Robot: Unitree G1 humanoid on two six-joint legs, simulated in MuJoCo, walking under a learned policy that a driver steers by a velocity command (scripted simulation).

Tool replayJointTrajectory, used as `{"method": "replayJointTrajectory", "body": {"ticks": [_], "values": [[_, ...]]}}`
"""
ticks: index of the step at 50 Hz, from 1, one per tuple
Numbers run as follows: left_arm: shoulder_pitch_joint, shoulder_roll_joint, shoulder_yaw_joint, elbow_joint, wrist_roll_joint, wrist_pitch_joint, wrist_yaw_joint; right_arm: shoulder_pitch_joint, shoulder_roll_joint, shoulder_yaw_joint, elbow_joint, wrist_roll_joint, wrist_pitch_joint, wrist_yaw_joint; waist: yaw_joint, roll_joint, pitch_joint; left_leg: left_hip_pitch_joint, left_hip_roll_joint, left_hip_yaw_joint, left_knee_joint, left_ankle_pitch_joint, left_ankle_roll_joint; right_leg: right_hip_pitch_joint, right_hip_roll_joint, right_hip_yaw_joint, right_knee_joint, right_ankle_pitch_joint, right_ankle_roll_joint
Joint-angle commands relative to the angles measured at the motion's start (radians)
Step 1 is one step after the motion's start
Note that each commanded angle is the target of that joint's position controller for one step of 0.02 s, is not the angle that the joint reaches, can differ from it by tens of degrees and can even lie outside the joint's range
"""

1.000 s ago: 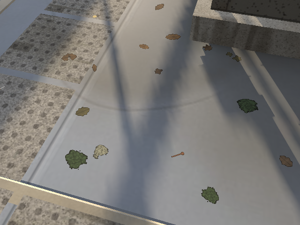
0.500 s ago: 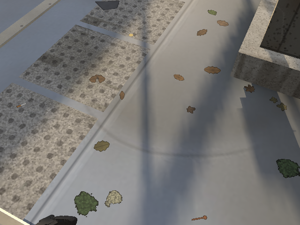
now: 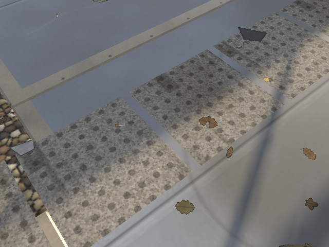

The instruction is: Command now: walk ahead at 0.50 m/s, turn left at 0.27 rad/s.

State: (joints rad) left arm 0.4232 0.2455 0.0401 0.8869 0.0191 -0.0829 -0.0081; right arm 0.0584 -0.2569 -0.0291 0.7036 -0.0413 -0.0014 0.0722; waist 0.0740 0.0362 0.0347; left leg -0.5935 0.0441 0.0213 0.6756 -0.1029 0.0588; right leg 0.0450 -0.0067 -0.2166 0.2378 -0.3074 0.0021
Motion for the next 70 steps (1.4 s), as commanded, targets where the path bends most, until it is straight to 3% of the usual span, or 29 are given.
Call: {"method": "replayJointTrajectory", "body": {"ticks": [1, 3, 4, 5, 6, 8, 10, 14, 23, 26, 27, 28, 30, 32, 33, 42, 45, 47, 48, 49, 53, 56, 60, 64, 66, 67, 68, 69, 70], "values": [[0.021, 0.177, 0.035, -0.017, -0.002, 0.004, 0.007, -0.057, -0.060, -0.009, -0.073, -0.009, -0.021, -0.009, -0.037, -0.134, 0.032, 0.100, -0.050, 0.066, -0.093, -0.093, 0.043, -0.014, -0.269, 0.091, 0.011, 0.682, -0.134], [0.020, 0.186, 0.031, -0.002, -0.007, 0.019, 0.011, 0.133, -0.079, -0.023, -0.008, -0.019, -0.039, -0.023, -0.131, -0.115, -0.081, 0.354, -0.115, 0.091, -0.203, -0.086, 0.087, -0.019, -0.241, 0.039, 0.279, 0.897, -0.111], [0.019, 0.160, 0.020, -0.016, -0.010, 0.019, 0.012, 0.296, -0.125, -0.042, 0.046, -0.033, -0.048, -0.036, -0.193, -0.077, -0.191, 0.613, -0.048, 0.005, -0.202, -0.090, 0.117, -0.167, -0.210, 0.026, 0.493, 0.720, -0.092], [0.061, 0.053, -0.009, -0.082, -0.032, 0.013, -0.005, 0.411, -0.249, -0.072, 0.055, -0.043, -0.051, -0.053, -0.205, 0.151, -0.360, 0.975, 0.286, -0.450, -0.222, -0.150, 0.237, -0.539, -0.086, 0.011, 0.873, 0.165, -0.040], [0.020, 0.124, 0.016, -0.082, -0.016, 0.017, -0.001, 0.431, -0.268, -0.081, 0.061, 0.007, -0.039, -0.064, -0.211, 0.137, -0.401, 0.964, 0.384, -0.718, -0.358, -0.025, 0.287, -0.682, 0.015, 0.150, 1.057, -0.235, -0.034], [-0.084, 0.107, 0.013, -0.096, -0.022, 0.014, 0.001, 0.283, -0.166, -0.053, 0.070, 0.024, -0.048, -0.073, -0.136, 0.027, -0.123, 0.690, 0.284, -0.366, -0.345, 0.387, 0.230, -0.705, -0.068, 0.228, 1.020, -0.100, -0.042], [-0.024, 0.083, 0.011, -0.058, -0.001, 0.037, 0.003, 0.197, -0.081, -0.025, 0.078, 0.034, -0.061, -0.071, -0.049, 0.024, -0.045, 0.504, 0.191, -0.188, -0.381, 0.570, 0.153, -0.578, -0.097, 0.227, 0.890, -0.068, -0.023], [0.006, 0.052, 0.013, -0.031, 0.009, 0.070, -0.007, 0.194, -0.093, -0.021, 0.108, 0.033, -0.080, -0.070, -0.009, 0.046, -0.072, 0.427, 0.147, -0.073, -0.416, 0.735, 0.157, -0.487, -0.056, 0.197, 0.803, 0.031, 0.004], [-0.165, 0.042, -0.003, -0.039, 0.004, 0.067, 0.024, 0.267, -0.089, -0.011, 0.207, 0.027, -0.058, -0.084, -0.077, 0.056, -0.041, 0.496, 0.152, -0.055, -0.340, 0.664, 0.129, -0.401, -0.023, 0.171, 0.407, 0.148, -0.031], [-0.080, 0.052, -0.001, 0.006, 0.012, 0.042, 0.036, 0.248, -0.078, -0.007, 0.228, 0.038, -0.050, -0.096, -0.030, -0.017, -0.047, 0.467, 0.108, -0.070, -0.213, 0.456, 0.064, -0.205, -0.043, 0.210, 0.145, 0.382, -0.065], [-0.030, 0.121, 0.012, 0.018, 0.016, 0.028, 0.042, 0.286, -0.060, 0.000, 0.223, 0.032, -0.054, -0.099, -0.044, -0.094, -0.105, 0.413, 0.052, -0.047, -0.129, 0.225, 0.027, -0.074, -0.174, 0.328, 0.170, 0.741, -0.083], [-0.049, 0.145, 0.012, 0.023, -0.001, 0.035, 0.042, 0.434, 0.003, 0.010, 0.268, 0.045, -0.040, -0.099, -0.106, -0.239, -0.168, 0.385, -0.052, -0.004, -0.046, -0.247, 0.003, -0.031, -0.325, 0.463, 0.203, 1.015, -0.230], [-0.014, 0.142, 0.022, 0.039, -0.009, 0.056, 0.025, 0.337, -0.074, -0.011, 0.268, 0.025, -0.011, -0.103, -0.035, -0.229, -0.113, 0.226, -0.106, -0.005, 0.124, -0.562, 0.016, -0.057, -0.338, 0.594, 0.069, 0.418, -0.308], [-0.054, 0.138, 0.025, 0.039, 0.001, 0.070, 0.025, 0.212, -0.081, -0.022, 0.236, 0.007, -0.004, -0.077, -0.038, -0.155, -0.015, 0.122, -0.057, -0.042, 0.245, -0.472, 0.018, -0.161, -0.306, 0.618, -0.087, -0.223, -0.269], [-0.102, 0.123, 0.024, 0.035, -0.002, 0.072, 0.026, 0.203, -0.063, -0.020, 0.230, 0.008, -0.005, -0.066, -0.067, -0.164, 0.023, 0.136, -0.038, -0.042, 0.224, -0.404, 0.012, -0.232, -0.279, 0.586, -0.137, -0.295, -0.233], [-0.131, 0.140, 0.047, 0.076, -0.014, 0.052, 0.013, 0.220, -0.015, -0.012, 0.261, 0.014, -0.031, -0.064, -0.088, -0.165, -0.011, 0.357, -0.050, 0.061, -0.098, -0.249, -0.007, -0.354, -0.214, 0.405, -0.130, -0.258, -0.205], [-0.192, 0.121, 0.048, 0.062, -0.018, 0.063, 0.010, 0.372, -0.015, -0.015, 0.321, 0.011, -0.044, -0.072, -0.158, -0.088, 0.010, 0.590, -0.067, 0.061, -0.276, -0.238, 0.016, -0.544, -0.151, 0.349, 0.017, -0.387, -0.159], [-0.273, -0.040, 0.005, -0.010, -0.023, 0.052, -0.004, 0.498, -0.162, -0.046, 0.339, 0.012, -0.059, -0.092, -0.196, 0.275, 0.042, 0.702, 0.319, -0.524, -0.647, -0.735, 0.102, -0.841, 0.067, 0.141, 0.521, -0.234, -0.076], [-0.290, 0.047, 0.024, -0.013, 0.006, 0.051, -0.005, 0.449, -0.169, -0.053, 0.340, 0.004, -0.056, -0.099, -0.165, 0.146, 0.124, 0.564, 0.362, -0.572, -0.663, -0.766, 0.145, -0.852, 0.028, 0.261, 0.637, -0.130, -0.092], [-0.253, 0.068, 0.033, 0.000, -0.001, 0.047, -0.016, 0.355, -0.133, -0.045, 0.314, 0.011, -0.060, -0.099, -0.100, 0.096, 0.132, 0.524, 0.311, -0.490, -0.649, -0.692, 0.128, -0.823, -0.002, 0.307, 0.666, -0.038, -0.094], [-0.184, 0.038, 0.035, 0.057, 0.017, 0.047, -0.025, 0.323, -0.039, -0.019, 0.301, 0.025, -0.101, -0.106, -0.059, 0.026, 0.056, 0.566, 0.188, -0.124, -0.578, -0.035, 0.065, -0.732, -0.014, 0.249, 0.746, 0.118, -0.043], [-0.267, 0.003, 0.025, 0.016, 0.012, 0.060, -0.019, 0.363, -0.036, -0.016, 0.309, 0.023, -0.103, -0.110, -0.070, 0.046, 0.040, 0.566, 0.181, 0.013, -0.474, 0.423, 0.077, -0.725, -0.023, 0.192, 0.713, 0.152, -0.011], [-0.368, -0.026, 0.004, -0.034, 0.010, 0.070, -0.022, 0.374, -0.046, -0.016, 0.307, 0.024, -0.084, -0.121, -0.100, 0.092, 0.038, 0.544, 0.159, 0.115, -0.387, 0.576, 0.070, -0.610, -0.007, 0.115, 0.498, 0.203, -0.024], [-0.295, 0.018, 0.014, -0.031, 0.014, 0.068, -0.018, 0.358, -0.082, -0.035, 0.303, 0.026, -0.068, -0.130, -0.076, 0.113, -0.013, 0.590, 0.183, 0.131, -0.201, 0.747, 0.060, -0.470, 0.046, 0.070, 0.385, 0.133, -0.092], [-0.142, 0.051, 0.033, 0.011, 0.022, 0.048, -0.012, 0.333, -0.096, -0.045, 0.290, 0.033, -0.056, -0.128, -0.009, 0.054, -0.096, 0.556, 0.164, 0.156, 0.079, 0.664, 0.030, -0.285, 0.083, 0.076, 0.243, 0.222, -0.138], [-0.061, 0.132, 0.057, 0.017, 0.030, 0.034, -0.003, 0.345, -0.098, -0.048, 0.267, 0.036, -0.057, -0.123, 0.031, -0.055, -0.177, 0.381, 0.121, 0.169, 0.338, 0.322, -0.021, -0.080, -0.058, 0.255, 0.208, 0.549, -0.192], [-0.073, 0.255, 0.089, -0.002, 0.017, 0.042, 0.005, 0.414, 0.005, -0.029, 0.217, 0.040, -0.052, -0.112, -0.039, -0.254, -0.284, 0.064, -0.074, 0.145, 0.676, -0.564, -0.062, 0.160, -0.369, 0.669, 0.269, 1.005, -0.388], [-0.023, 0.246, 0.094, -0.004, -0.030, 0.067, 0.006, 0.362, -0.056, -0.041, 0.205, 0.015, -0.043, -0.101, 0.011, -0.147, -0.374, 0.024, -0.056, -0.046, 0.734, -0.531, -0.055, 0.127, -0.372, 0.769, 0.163, 0.631, -0.450], [-0.112, 0.195, 0.082, -0.018, -0.024, 0.082, 0.012, 0.276, -0.057, -0.043, 0.181, 0.016, -0.045, -0.091, -0.008, -0.120, -0.218, -0.053, -0.014, -0.063, 0.717, -0.444, -0.051, 0.000, -0.334, 0.725, 0.083, 0.234, -0.423]]}}
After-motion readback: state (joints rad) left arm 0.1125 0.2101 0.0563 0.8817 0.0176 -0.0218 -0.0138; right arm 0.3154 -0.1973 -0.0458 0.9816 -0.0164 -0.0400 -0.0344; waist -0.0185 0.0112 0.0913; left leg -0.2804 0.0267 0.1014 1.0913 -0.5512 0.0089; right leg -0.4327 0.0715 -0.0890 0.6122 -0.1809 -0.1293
